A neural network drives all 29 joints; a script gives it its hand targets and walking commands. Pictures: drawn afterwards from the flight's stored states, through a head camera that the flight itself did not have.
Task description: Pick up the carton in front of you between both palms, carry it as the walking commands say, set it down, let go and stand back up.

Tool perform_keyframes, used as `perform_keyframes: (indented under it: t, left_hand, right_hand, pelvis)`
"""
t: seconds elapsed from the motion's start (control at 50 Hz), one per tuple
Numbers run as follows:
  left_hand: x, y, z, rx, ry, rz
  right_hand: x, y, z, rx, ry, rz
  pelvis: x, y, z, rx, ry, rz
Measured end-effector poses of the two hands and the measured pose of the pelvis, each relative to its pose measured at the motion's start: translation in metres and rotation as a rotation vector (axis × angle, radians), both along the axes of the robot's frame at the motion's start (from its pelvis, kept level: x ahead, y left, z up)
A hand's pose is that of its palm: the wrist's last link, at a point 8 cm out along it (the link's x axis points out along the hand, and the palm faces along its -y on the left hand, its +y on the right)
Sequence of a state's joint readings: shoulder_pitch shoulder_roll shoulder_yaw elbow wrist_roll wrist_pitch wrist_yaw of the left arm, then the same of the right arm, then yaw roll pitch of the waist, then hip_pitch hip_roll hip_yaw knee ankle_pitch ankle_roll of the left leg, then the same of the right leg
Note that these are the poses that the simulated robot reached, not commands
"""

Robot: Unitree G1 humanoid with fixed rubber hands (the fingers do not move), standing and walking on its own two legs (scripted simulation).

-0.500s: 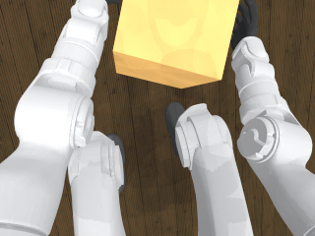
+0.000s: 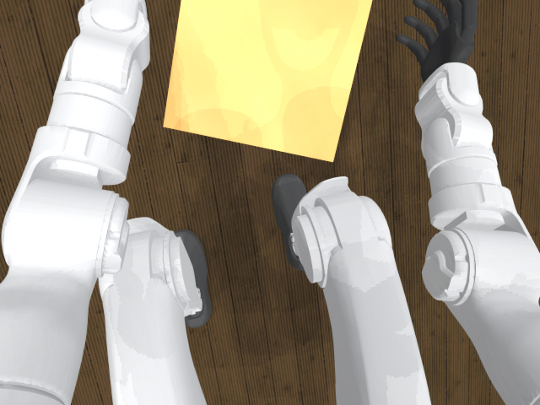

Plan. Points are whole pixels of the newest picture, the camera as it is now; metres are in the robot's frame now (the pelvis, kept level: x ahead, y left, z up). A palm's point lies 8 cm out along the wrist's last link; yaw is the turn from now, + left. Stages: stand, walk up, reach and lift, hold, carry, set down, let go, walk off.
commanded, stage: set down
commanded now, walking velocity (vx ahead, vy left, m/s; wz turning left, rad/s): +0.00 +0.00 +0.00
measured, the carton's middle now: (258, 77) +0.48 -0.08 -0.27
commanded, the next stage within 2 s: let go in 0.82 s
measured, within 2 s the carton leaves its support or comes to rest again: neither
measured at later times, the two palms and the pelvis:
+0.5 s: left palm out of the picture +0.58 +0.06 +0.01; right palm out of the picture +0.43 -0.30 +0.02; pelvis +0.03 +0.00 +0.12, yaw +0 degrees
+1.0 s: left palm out of the picture +0.55 +0.08 +0.15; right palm out of the picture +0.42 -0.29 +0.16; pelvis +0.06 +0.00 +0.25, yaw +0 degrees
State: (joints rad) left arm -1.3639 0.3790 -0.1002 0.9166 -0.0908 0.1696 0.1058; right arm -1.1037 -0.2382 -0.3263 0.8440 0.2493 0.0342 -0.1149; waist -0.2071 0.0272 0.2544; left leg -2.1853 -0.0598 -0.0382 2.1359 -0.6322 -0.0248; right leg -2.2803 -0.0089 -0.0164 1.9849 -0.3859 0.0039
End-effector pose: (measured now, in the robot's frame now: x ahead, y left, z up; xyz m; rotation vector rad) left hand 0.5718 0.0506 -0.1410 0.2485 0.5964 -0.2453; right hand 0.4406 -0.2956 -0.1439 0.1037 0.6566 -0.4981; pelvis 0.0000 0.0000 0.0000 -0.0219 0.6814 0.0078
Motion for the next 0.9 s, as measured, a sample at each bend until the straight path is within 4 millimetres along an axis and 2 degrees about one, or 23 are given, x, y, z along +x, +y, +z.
perform_keyframes:
  t: [0.1,0.18,0.44,0.68,0.9]
  left_hand:
    - [0.003,-0.004,0.043,0.008,0.039,0.016]
    - [0.007,-0.005,0.071,-0.001,0.052,0.025]
    - [0.007,0.006,0.132,-0.014,0.033,0.012]
    - [0.009,0.008,0.21,-0.011,0.035,0.007]
    - [0.003,0.018,0.272,-0.005,0.046,0.025]
  right_hand:
    - [-0.012,-0.004,0.039,0.01,0.009,-0.02]
    - [-0.013,-0.006,0.067,0.007,0.006,-0.022]
    - [-0.008,-0.004,0.141,-0.022,-0.003,-0.005]
    - [-0.013,-0.008,0.22,-0.013,-0.007,0.001]
    - [-0.014,-0.006,0.28,-0.012,-0.006,0.035]
  pelvis:
    - [0.003,0.0,0.027,0.009,0.022,-0.014]
    - [0.006,0.001,0.046,0.015,0.048,-0.023]
    - [0.022,0.003,0.102,0.015,0.123,-0.018]
    - [0.043,0.007,0.167,0.011,0.136,-0.025]
    - [0.055,0.003,0.225,0.023,0.099,-0.026]
